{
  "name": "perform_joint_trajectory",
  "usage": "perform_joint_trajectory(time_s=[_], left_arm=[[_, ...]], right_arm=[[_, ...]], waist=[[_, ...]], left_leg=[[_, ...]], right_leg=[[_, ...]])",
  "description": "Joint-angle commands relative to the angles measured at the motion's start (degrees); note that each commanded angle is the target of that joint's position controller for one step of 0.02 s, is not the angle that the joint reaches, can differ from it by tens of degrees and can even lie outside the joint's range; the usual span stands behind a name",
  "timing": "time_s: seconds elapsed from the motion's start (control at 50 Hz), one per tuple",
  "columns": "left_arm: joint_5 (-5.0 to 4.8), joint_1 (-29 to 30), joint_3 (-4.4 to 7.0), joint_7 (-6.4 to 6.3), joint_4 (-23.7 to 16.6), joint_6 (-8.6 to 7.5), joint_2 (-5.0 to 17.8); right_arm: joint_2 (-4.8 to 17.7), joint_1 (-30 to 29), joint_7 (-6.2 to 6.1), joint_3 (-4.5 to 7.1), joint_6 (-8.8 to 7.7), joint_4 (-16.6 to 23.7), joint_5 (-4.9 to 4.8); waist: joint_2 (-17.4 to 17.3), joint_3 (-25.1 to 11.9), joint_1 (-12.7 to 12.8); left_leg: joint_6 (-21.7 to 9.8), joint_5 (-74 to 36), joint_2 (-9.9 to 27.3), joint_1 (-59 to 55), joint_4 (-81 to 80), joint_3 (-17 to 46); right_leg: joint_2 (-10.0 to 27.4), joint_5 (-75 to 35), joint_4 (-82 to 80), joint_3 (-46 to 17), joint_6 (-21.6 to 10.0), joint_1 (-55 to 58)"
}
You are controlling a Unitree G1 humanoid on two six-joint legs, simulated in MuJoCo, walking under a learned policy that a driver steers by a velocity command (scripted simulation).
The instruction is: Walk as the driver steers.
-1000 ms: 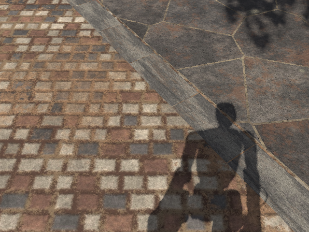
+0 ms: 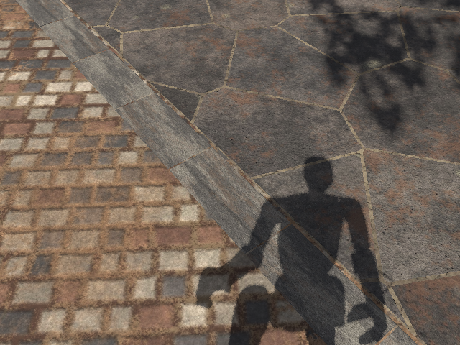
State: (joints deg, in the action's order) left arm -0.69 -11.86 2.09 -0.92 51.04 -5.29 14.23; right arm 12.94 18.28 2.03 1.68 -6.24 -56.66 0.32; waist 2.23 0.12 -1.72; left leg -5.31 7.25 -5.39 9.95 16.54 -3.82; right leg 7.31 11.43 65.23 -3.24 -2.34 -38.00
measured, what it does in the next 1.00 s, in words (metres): walks ahead, turning left: right foot, then left foot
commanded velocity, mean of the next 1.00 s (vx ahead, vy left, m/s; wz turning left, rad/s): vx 0.50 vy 0.00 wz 0.40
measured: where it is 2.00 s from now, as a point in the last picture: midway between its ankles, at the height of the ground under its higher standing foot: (139, 224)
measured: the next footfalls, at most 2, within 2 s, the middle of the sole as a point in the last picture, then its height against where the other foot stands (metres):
right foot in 0.28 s outside the picture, level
left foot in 0.84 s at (182, 335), level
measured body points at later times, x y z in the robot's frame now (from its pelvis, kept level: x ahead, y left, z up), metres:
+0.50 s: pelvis +0.27 -0.07 +0.00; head +0.29 -0.08 +0.45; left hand +0.29 +0.20 -0.12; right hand +0.39 -0.33 -0.13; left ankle +0.25 +0.09 -0.65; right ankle +0.29 -0.17 -0.74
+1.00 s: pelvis +0.50 +0.06 -0.01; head +0.53 +0.09 +0.44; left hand +0.50 +0.37 -0.13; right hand +0.72 -0.14 -0.12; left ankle +0.52 +0.13 -0.74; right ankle +0.52 -0.12 -0.65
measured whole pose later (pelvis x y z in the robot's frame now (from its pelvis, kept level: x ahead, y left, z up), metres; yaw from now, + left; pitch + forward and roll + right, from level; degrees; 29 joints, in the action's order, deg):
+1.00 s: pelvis +0.50 +0.06 -0.01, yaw +28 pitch +2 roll +0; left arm -0.6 -9.2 3.6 -0.5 46.9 -7.3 15.9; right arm 15.0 14.1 2.0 4.8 -3.3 -44.2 -0.8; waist 1.2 2.9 -0.6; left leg -6.4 9.8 -5.8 19.0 27.2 -0.5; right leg 5.1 19.9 69.0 -2.4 -0.3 -28.0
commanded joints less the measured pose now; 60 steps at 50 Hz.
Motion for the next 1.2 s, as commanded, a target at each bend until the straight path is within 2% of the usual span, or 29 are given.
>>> perform_joint_trajectory(time_s=[0.02, 0.1, 0.18, 0.24, 0.26, 0.28, 0.3, 0.32, 0.34, 0.36, 0.38, 0.4, 0.44, 0.5, 0.58, 0.72, 0.78, 0.8, 0.82, 0.84, 0.86, 0.88, 0.9, 0.92, 0.94, 0.96, 1.0, 1.06, 1.2], left_arm=[[0.72, -2.0, 0.78, -0.4, -2.4, 0.2, 2.7], [0.17, 7.4, 0.38, 0.33, -4.9, -0.48, 1.6], [-0.49, 14.1, 0.26, 1.62, -7.4, -1.15, 2.4], [-0.54, 11.3, 1.11, 2.26, -7.5, -2.23, 4.9], [-0.46, 6.7, 1.92, 2.13, -6.3, -2.5, 6.2], [-0.24, -2.7, 3.42, 1.69, -3.8, -2.82, 9.4], [0.5, -13.9, 4.72, 1.14, -2.4, -2.73, 14.7], [1.23, -16.0, 5.24, 1.62, -1.2, -2.15, 17.1], [1.41, -13.2, 3.53, 1.64, -2.6, -2.33, 10.1], [0.95, -8.5, 2.57, 1.54, -3.6, -2.46, 7.1], [0.82, -4.0, 2.03, 1.73, -4.1, -2.42, 5.9], [0.77, -1.7, 1.81, 1.85, -4.0, -2.32, 4.7], [1.35, -0.8, 1.7, 1.73, -3.0, -2.44, 3.6], [1.47, -2.3, 2.47, 1.11, -1.5, -2.64, 5.4], [1.65, -3.4, 3.08, 0.11, -0.6, -1.91, 7.1], [0.22, -7.8, 3.99, -0.56, 0.9, -0.14, 9.5], [-0.4, -6.2, 4.62, -0.66, 0.4, 0.82, 11.7], [-0.58, -5.4, 4.86, -0.81, 0.1, 1.24, 12.6], [-0.87, -3.9, 4.94, -0.88, -0.3, 1.69, 13.2], [-0.55, -3.9, 4.58, -0.98, -1.0, 1.6, 12.5], [1.97, -7.7, 2.35, -0.35, -3.6, 0.54, 4.5], [0.14, -6.6, 1.49, 0.48, -5.9, -2.36, 4.4], [-2.16, 1.2, 2.5, 0.96, -7.7, -3.87, 8.2], [-2.11, 2.5, 2.27, 0.88, -8.3, -4.44, 7.8], [-0.57, 2.0, 2.51, 0.31, -7.2, -4.31, 7.9], [0.33, 0.6, 3.16, 0.1, -7.0, -3.58, 8.7], [0.9, -0.3, 3.45, 0.25, -7.5, -1.93, 8.1], [1.78, 4.3, 2.98, -0.06, -9.6, -0.81, 6.1], [0.64, 17.6, 2.04, 1.35, -14.4, -1.69, 4.6]], right_arm=[[7.6, -2.3, -1.13, 1.2, -1.03, 3.1, -0.08], [9.1, 2.4, -2.0, 1.46, -0.26, 2.2, -1.0], [9.4, 6.5, -2.19, 1.65, 0.81, 0.9, -1.72], [10.5, 5.7, -2.62, 2.27, 1.74, 1.1, -1.78], [10.4, 4.7, -2.67, 2.23, 1.99, 1.5, -1.66], [8.5, 3.9, -2.55, 1.56, 1.98, 2.2, -1.09], [5.1, 3.3, -2.44, 0.33, 1.73, 4.6, 0.21], [-1.2, 10.6, -2.17, -1.13, 0.53, 5.1, -1.61], [6.5, 8.3, -2.36, 0.61, -0.03, 4.2, -3.07], [9.0, 3.6, -2.46, 1.56, -0.06, 5.5, -3.48], [8.0, 1.8, -2.79, 1.69, 0.35, 5.7, -2.98], [7.1, 0.9, -2.89, 2.06, 0.88, 6.0, -2.29], [4.8, 2.0, -2.43, 2.29, 2.35, 6.2, -2.42], [3.7, -0.5, -2.21, 2.52, 3.68, 8.3, -2.16], [3.4, -6.6, -1.54, 2.59, 3.76, 11.3, -1.78], [2.7, -19.0, 1.04, 1.97, 3.54, 17.3, -1.68], [4.7, -17.7, 1.65, 2.93, 3.82, 18.8, -1.75], [6.1, -14.0, 1.6, 3.78, 3.98, 18.3, -1.85], [8.5, -6.2, 1.4, 5.21, 4.02, 16.5, -2.01], [12.8, 3.6, 0.36, 7.48, 4.3, 13.7, -1.97], [19.6, 5.6, -0.73, 8.79, 4.45, 12.9, -2.2], [18.9, 6.2, -0.36, 7.79, 3.33, 15.3, -1.31], [14.3, 5.8, 0.02, 6.54, 2.56, 14.7, -0.77], [12.0, 2.5, 0.03, 5.88, 2.04, 14.9, -1.17], [9.9, -2.4, 0.07, 5.2, 1.84, 16.0, -1.4], [8.2, -5.5, -0.04, 4.6, 1.74, 17.0, -1.08], [8.2, -6.2, -0.49, 4.45, 1.54, 17.5, -1.02], [10.5, -2.9, -1.75, 4.99, 1.37, 16.8, -1.3], [10.8, 3.3, -2.94, 4.92, 2.38, 15.3, -1.81]], waist=[[-4.2, 3.1, 2.7], [-4.3, 3.1, -0.7], [-4.9, 4.6, -2.8], [-6.4, 3.3, 0.1], [-6.7, 1.0, 2.9], [-5.5, -5.1, 7.0], [2.4, -15.5, 10.6], [20.0, -21.4, 6.6], [11.2, -17.1, 7.6], [6.7, -10.5, 6.8], [2.1, -7.3, 4.9], [1.9, -4.1, 3.6], [3.7, -2.0, 1.7], [1.9, 0.3, 1.1], [0.9, 2.3, 2.1], [0.4, 6.0, 5.7], [2.6, 3.2, 3.1], [3.7, 0.5, 0.6], [3.3, -3.5, -4.1], [0.3, -8.6, -8.5], [-15.6, -11.4, -3.6], [-14.9, -21.9, -3.2], [-8.6, -16.0, -5.7], [-6.4, -10.1, -3.5], [-1.9, -6.7, -0.6], [-2.6, -5.4, 1.7], [-3.2, -4.3, 3.4], [-3.4, -2.1, 2.5], [-7.6, 0.4, -2.6]], left_leg=[[-9.8, -4.1, 16.0, 6.1, -11.8, 11.9], [-7.2, -5.0, 15.1, 1.0, -10.8, 9.1], [-6.9, -2.5, 17.2, -4.4, -7.0, 12.1], [-5.6, -3.6, 19.0, -6.9, -1.9, 15.4], [-4.6, -9.1, 17.6, -6.3, 2.9, 14.9], [-2.8, -13.4, 13.9, -2.4, 14.2, 12.4], [-0.3, 0.0, 8.5, 8.8, 34.0, 7.8], [2.0, 25.3, 1.3, 29.1, 50.5, 6.9], [1.6, 23.8, 4.8, 33.8, 58.1, 13.2], [1.1, 17.9, 7.2, 35.3, 58.8, 12.5], [1.7, 12.9, 9.8, 32.4, 57.1, 11.5], [2.0, 9.7, 11.2, 30.9, 54.1, 11.3], [2.4, 6.4, 12.6, 26.8, 52.0, 10.3], [3.0, 2.6, 13.1, 30.3, 49.6, 10.2], [3.6, -5.5, 12.7, 33.3, 38.2, 9.7], [1.3, -6.0, 11.6, 33.5, 23.9, 2.7], [-1.4, 1.9, 7.6, 25.4, 22.1, -1.9], [-2.7, 4.5, 5.1, 19.6, 22.0, -3.6], [-4.5, 2.8, 2.4, 8.9, 18.6, -4.7], [-6.8, 0.4, 2.1, -7.8, 15.7, -0.8], [-14.0, 1.4, 17.1, -26.0, 13.6, 25.8], [-21.7, 12.0, 25.5, -33.7, 1.8, 53.0], [-17.6, 8.9, 23.9, -31.1, -0.9, 46.9], [-15.3, 4.1, 21.8, -23.2, -0.3, 38.3], [-13.1, -1.5, 19.1, -14.2, -0.2, 31.8], [-12.2, -6.6, 17.3, -7.7, -1.0, 27.7], [-12.1, -10.7, 15.4, -1.8, -3.2, 24.6], [-11.7, -15.2, 13.5, 1.7, -4.2, 20.5], [-7.2, -5.8, 11.0, 1.1, -1.9, 21.0]], right_leg=[[2.4, -9.3, -8.1, -0.1, 1.6, -1.1], [-0.2, -17.6, -24.8, 2.2, 2.0, 0.7], [-2.3, -14.2, -33.1, 1.9, 2.3, 2.3], [-3.9, -8.1, -37.6, 1.7, 1.0, 9.1], [-5.2, -6.1, -39.1, 2.8, 0.2, 15.8], [-3.8, -6.5, -38.7, 1.6, -1.8, 29.0], [8.4, -6.4, -38.0, -10.7, -5.4, 46.5], [18.6, 4.0, -45.6, -35.2, -12.9, 61.2], [16.9, 7.6, -47.8, -34.8, -11.2, 56.7], [15.5, 3.7, -48.1, -24.8, -8.6, 49.3], [12.9, -1.9, -49.7, -17.9, -7.4, 41.9], [10.8, -4.6, -51.9, -12.6, -6.8, 37.0], [8.0, -9.1, -54.8, -5.1, -6.3, 31.9], [8.2, -16.5, -56.3, 1.1, -7.4, 31.0], [8.2, -16.7, -57.7, 6.6, -7.3, 32.9], [10.3, -18.6, -55.2, 13.4, -5.7, 41.4], [10.6, -39.0, -47.3, 16.1, -4.1, 43.5], [10.2, -48.1, -41.1, 16.8, -3.4, 43.4], [8.8, -52.1, -30.5, 18.0, -2.2, 40.8], [6.1, -42.9, -15.3, 18.3, 0.2, 30.7], [-2.4, 8.7, 6.2, 16.8, 3.4, 6.0], [-9.1, 23.9, 17.5, 1.5, 3.5, -5.0], [-6.2, 18.6, 18.1, -2.1, 1.9, -10.9], [-3.8, 13.1, 13.4, -1.7, 0.6, -10.9], [-1.3, 9.2, 8.7, -1.8, 0.8, -6.4], [0.1, 7.2, 4.9, -2.1, 1.2, -1.7], [0.6, 5.3, 0.3, -1.6, 2.5, 2.4], [-0.9, -1.3, -8.4, 0.0, 4.8, 0.9], [-6.2, -17.2, -32.7, 0.3, 4.6, 4.5]])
